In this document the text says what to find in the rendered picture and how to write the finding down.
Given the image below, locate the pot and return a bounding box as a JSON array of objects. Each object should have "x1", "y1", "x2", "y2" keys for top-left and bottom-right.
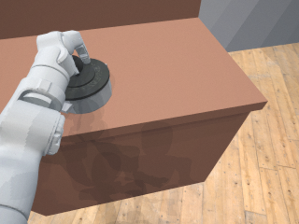
[{"x1": 61, "y1": 63, "x2": 112, "y2": 114}]

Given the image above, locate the knob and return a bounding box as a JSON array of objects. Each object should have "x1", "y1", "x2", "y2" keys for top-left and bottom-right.
[{"x1": 72, "y1": 55, "x2": 83, "y2": 73}]

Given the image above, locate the lid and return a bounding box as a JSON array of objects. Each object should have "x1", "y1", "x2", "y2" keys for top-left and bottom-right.
[{"x1": 64, "y1": 58, "x2": 110, "y2": 101}]

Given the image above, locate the left robot forearm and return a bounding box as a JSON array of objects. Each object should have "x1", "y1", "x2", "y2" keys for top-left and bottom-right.
[{"x1": 0, "y1": 31, "x2": 77, "y2": 133}]

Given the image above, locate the table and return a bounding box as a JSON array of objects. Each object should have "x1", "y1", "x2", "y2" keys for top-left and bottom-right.
[{"x1": 0, "y1": 0, "x2": 268, "y2": 217}]

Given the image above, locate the robot left hand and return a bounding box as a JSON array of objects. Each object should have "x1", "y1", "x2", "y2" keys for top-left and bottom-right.
[{"x1": 63, "y1": 30, "x2": 91, "y2": 76}]

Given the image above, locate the robot left upper arm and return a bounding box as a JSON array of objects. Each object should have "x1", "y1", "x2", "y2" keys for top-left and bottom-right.
[{"x1": 0, "y1": 100, "x2": 65, "y2": 224}]

